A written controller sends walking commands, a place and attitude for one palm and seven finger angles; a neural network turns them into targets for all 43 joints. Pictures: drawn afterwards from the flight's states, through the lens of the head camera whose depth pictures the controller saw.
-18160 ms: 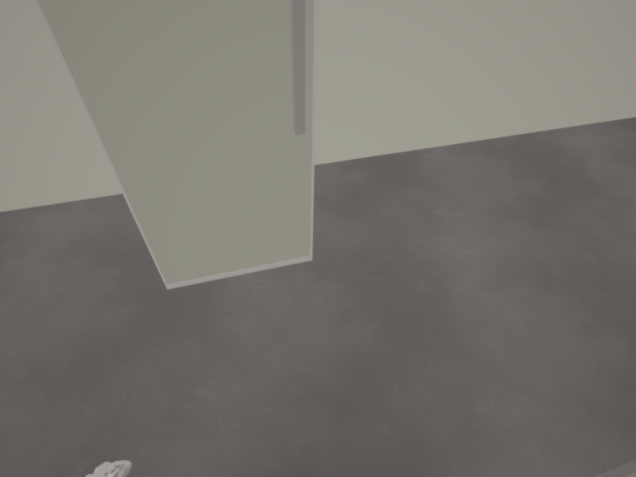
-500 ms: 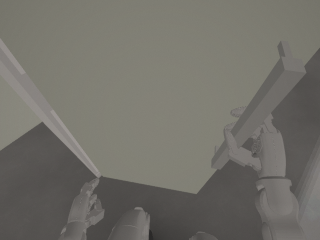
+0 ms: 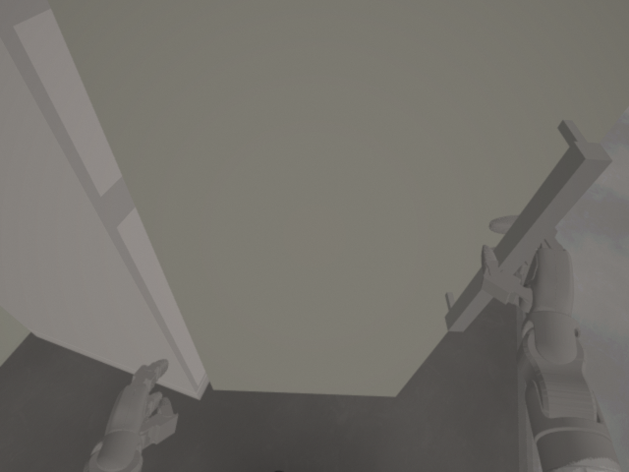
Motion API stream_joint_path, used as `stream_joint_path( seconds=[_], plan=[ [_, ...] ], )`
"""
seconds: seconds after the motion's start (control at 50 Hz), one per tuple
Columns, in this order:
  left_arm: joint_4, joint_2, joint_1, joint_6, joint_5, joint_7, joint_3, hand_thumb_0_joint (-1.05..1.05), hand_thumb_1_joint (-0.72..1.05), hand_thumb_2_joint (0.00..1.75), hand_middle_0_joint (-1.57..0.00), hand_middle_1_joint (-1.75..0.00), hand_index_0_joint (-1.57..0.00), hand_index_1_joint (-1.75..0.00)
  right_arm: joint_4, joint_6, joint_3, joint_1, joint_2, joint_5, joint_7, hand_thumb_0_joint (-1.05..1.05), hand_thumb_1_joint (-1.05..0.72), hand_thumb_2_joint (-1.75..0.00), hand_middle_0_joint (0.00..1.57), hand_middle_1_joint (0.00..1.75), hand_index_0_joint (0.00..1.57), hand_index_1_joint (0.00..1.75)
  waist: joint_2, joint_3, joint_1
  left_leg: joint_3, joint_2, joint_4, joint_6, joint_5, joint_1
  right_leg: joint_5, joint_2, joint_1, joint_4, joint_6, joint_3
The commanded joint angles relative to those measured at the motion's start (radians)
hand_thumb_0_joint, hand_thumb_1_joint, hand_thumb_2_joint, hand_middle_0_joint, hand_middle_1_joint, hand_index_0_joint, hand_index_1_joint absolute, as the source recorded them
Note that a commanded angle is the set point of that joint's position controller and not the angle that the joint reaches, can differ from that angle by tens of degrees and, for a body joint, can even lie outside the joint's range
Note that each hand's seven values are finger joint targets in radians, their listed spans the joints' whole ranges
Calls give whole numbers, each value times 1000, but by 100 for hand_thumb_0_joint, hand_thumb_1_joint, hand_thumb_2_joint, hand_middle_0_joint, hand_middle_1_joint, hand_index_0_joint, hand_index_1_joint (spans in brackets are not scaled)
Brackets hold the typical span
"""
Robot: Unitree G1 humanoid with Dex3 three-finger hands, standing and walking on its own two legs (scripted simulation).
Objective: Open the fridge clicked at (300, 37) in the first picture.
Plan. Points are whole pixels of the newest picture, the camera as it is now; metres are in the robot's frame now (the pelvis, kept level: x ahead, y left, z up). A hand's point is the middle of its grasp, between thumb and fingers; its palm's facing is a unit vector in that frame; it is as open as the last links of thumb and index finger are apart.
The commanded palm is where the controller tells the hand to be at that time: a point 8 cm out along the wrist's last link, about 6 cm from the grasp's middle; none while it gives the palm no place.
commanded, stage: stop walking and hold the door back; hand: right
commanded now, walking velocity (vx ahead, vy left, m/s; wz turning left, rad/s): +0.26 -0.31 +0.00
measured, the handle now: (498, 248) +0.38 -0.23 +0.08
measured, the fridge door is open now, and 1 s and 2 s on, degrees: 72 66 71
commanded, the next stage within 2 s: loosen the grip on the handle in 1.96 s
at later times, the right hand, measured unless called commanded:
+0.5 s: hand (490, 255) +0.36 -0.21 +0.10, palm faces +0.38 +0.89 -0.27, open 5.9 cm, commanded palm +0.33 -0.28 +0.09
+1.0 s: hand (489, 239) +0.39 -0.22 +0.09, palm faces +0.22 +0.95 -0.20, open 6.2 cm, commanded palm +0.34 -0.29 +0.09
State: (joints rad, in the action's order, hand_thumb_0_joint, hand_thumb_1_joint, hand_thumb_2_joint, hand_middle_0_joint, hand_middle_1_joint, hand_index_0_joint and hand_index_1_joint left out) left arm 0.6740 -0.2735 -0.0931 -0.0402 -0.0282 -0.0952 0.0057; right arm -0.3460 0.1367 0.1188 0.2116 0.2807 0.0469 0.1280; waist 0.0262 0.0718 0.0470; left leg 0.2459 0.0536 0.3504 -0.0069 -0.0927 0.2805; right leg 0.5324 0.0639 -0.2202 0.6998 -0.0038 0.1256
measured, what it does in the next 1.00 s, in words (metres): steps on the spot: right foot, then left foot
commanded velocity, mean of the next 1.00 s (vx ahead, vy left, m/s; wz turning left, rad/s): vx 0.08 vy -0.09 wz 0.00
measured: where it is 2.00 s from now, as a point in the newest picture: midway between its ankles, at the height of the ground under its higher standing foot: outside the picture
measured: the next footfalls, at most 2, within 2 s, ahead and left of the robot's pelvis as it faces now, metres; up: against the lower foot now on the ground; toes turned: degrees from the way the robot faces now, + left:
right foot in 0.04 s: -0.01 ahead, -0.11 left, +0.00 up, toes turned -10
left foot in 0.22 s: +0.00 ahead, +0.19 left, +0.00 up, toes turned -3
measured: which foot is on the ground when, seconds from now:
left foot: down 0.00-0.02, up 0.04-0.20, down 0.22-1.00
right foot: up 0.00-0.02, down 0.04-0.20, up 0.22-0.58, down 0.60-1.00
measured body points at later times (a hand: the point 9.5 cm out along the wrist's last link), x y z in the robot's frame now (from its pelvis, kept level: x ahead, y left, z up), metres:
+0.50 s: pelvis -0.08 +0.06 -0.01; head -0.01 +0.10 +0.43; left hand -0.02 +0.36 -0.15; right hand +0.34 -0.25 +0.11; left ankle -0.04 +0.19 -0.75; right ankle -0.05 -0.11 -0.69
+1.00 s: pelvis -0.06 -0.01 -0.02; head -0.02 +0.00 +0.43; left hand +0.02 +0.26 -0.13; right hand +0.37 -0.27 +0.11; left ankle -0.07 +0.13 -0.75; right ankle -0.05 -0.11 -0.74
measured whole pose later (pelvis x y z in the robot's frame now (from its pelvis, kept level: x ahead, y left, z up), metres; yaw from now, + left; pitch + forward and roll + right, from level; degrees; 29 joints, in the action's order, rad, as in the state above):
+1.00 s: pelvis -0.06 -0.01 -0.02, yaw +4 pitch +1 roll +1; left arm 0.69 -0.27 -0.23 -0.05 -0.03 -0.11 -0.04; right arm -0.90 0.22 0.36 0.66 0.43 -0.02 0.01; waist -0.03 0.09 -0.08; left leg 0.03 0.02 0.56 0.02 -0.29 0.27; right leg 0.30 -0.04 -0.34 0.65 0.02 0.06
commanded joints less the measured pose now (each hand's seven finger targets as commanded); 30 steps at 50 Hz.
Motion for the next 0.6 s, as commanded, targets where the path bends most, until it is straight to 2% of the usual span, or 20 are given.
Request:
stream_joint_path(
  seconds=[0.0, 0.02, 0.04, 0.06, 0.08, 0.1, 0.14, 0.16, 0.18, 0.2, 0.22, 0.24, 0.26, 0.3, 0.36, 0.42, 0.46, 0.52, 0.56, 0.58],
  plan=[
    [-72, -122, -42, -10, 13, 18, 26, 0, 90, 90, -20, -30, -20, -30, 8, 110, 136, 667, 303, 26, 7, 0, -90, -90, 45, 140, 45, 140, -411, -214, -131, -34, -90, 545, 281, -248, 96, -64, -267, 280, -662, -198, -157],
    [-191, -89, 94, -27, 53, 31, 13, 0, 90, 90, -20, -30, -20, -30, -5, 110, 170, 694, 348, 16, 25, 0, -90, -90, 45, 140, 45, 140, -700, -195, -23, -319, -6, 1147, -3, -594, 60, -197, -527, -88, -505, -271, -432],
    [-136, -103, 103, -29, 23, 23, 73, 0, 90, 90, -20, -30, -20, -30, -6, 120, 225, 734, 429, -32, 9, 0, -90, -90, 45, 140, 45, 140, -400, -222, 35, -443, 45, 1214, -126, -631, 177, -393, -422, -61, -277, -192, -175],
    [-86, -136, -81, -16, 2, 27, 82, 0, 90, 90, -20, -30, -20, -30, -59, 149, 195, 781, 402, -26, -25, 0, -90, -90, 45, 140, 45, 140, -266, -267, -40, -376, -4, 1067, 2, -516, 386, -226, -386, 72, -264, -250, -357],
    [-121, -127, -48, -20, -13, 18, 64, 0, 90, 90, -20, -30, -20, -30, -111, 145, 158, 711, 326, -5, -39, 0, -90, -90, 45, 140, 45, 140, -228, -246, -44, -350, 39, 927, 22, -502, 372, -92, -387, 14, -336, -272, -324],
    [-125, -132, -50, -23, -13, -3, 57, 0, 90, 90, -20, -30, -20, -30, -169, 126, 187, 791, 395, -14, -32, 0, -90, -90, 45, 140, 45, 140, -180, -206, -17, -268, 32, 735, 31, -472, 237, -67, -352, -61, -333, -244, -282],
    [-129, -122, -48, -34, -22, -21, 44, 0, 90, 90, -20, -30, -20, -30, -211, 100, 167, 908, 377, -9, -42, 0, -90, -90, 45, 140, 45, 140, -114, -240, -1, -128, -26, 365, 52, -339, -114, -68, -247, -151, -192, -142, -122],
    [-121, -123, -57, -48, -27, -21, 41, 0, 90, 90, -20, -30, -20, -30, -239, 99, 180, 946, 405, -17, -47, 0, -90, -90, 45, 140, 45, 140, -24, -273, -4, -196, -1, 188, 40, -310, -258, -58, -179, -220, -7, -86, -65],
    [-116, -109, -58, -51, -27, -21, 52, 0, 90, 90, -20, -30, -20, -30, -279, 98, 214, 951, 481, -32, -48, 0, -90, -90, 45, 140, 45, 140, 263, -254, -11, -622, 223, 12, -57, -319, -321, 33, -61, -390, 272, -12, -14],
    [-129, -137, -40, -60, -20, -22, 65, 0, 90, 90, -20, -30, -20, -30, -305, 77, 262, 903, 546, -25, -41, 0, -90, -90, 45, 140, 45, 140, 334, -234, 10, -1001, 435, -124, -145, -230, -258, 94, -42, -500, 506, 30, -152],
    [-92, -161, -53, -71, -5, -13, 61, 0, 90, 90, -20, -30, -20, -30, -331, 54, 273, 848, 570, -22, -35, 0, -90, -90, 45, 140, 45, 140, 134, -237, -2, -995, 444, -106, -172, -172, -253, 27, -51, -505, 580, 41, -229],
    [-66, -148, -75, -81, -16, 2, 60, 0, 90, 90, -20, -30, -20, -30, -280, 58, 274, 943, 602, -16, -37, 0, -90, -90, 45, 140, 45, 140, 223, -253, -33, -957, 401, -38, -162, -127, -282, -17, -58, -527, 607, 43, -259],
    [-37, -156, -86, -88, -20, 4, 57, 0, 90, 90, -20, -30, -20, -30, -287, 73, 280, 1012, 614, -10, -38, 0, -90, -90, 45, 140, 45, 140, 286, -262, -48, -787, 356, 43, -134, -57, -328, -66, -90, -537, 598, 43, -260],
    [7, -167, -112, -87, -19, -4, 48, 0, 90, 90, -20, -30, -20, -30, -427, 92, 347, 969, 675, -20, -44, 0, -90, -90, 45, 140, 45, 140, 223, -298, -53, -579, 279, 79, -95, 12, -269, -130, -92, -450, 557, 47, -191],
    [21, -171, -131, -92, -17, -7, 43, 0, 90, 90, -20, -30, -20, -30, -513, 113, 353, 970, 686, -24, -50, 0, -90, -90, 45, 140, 45, 140, 182, -294, -45, -489, 247, 46, -81, 9, -219, -149, -89, -343, 354, 42, -101],
    [18, -173, -153, -99, -17, -6, 48, 0, 90, 90, -20, -30, -20, -30, -545, 131, 331, 1003, 664, -32, -48, 0, -90, -90, 45, 140, 45, 140, 192, -284, -50, -459, 237, 13, -81, 1, -188, -161, -79, -220, 148, 38, -36],
    [13, -174, -173, -97, -7, -5, 49, 0, 90, 90, -20, -30, -20, -30, -585, 144, 387, 987, 706, -45, -40, 0, -90, -90, 45, 140, 45, 140, 224, -310, -32, -439, 224, 15, -89, 28, -223, -172, -67, -158, 27, 33, 5],
    [2, -178, -196, -89, -7, -6, 63, 0, 90, 90, -20, -30, -20, -30, -580, 160, 354, 991, 647, -50, -50, 0, -90, -90, 45, 140, 45, 140, 118, -318, -60, -384, 175, 58, -66, -12, -173, -309, -53, 35, -208, 33, 29],
    [-19, -208, -215, -79, -3, -6, 79, 0, 90, 90, -20, -30, -20, -30, -553, 185, 353, 970, 615, -50, -66, 0, -90, -90, 45, 140, 45, 140, 10, -328, -57, -333, 90, 174, -21, -50, -79, -383, -137, 157, -318, 4, -58],
    [-38, -239, -219, -76, -2, 0, 86, 0, 90, 90, -20, -30, -20, -30, -520, 196, 323, 985, 570, -49, -75, 0, -90, -90, 45, 140, 45, 140, -141, -336, -58, -265, -5, 296, 14, -160, 31, -510, -269, 200, -335, -55, -236]
  ],
)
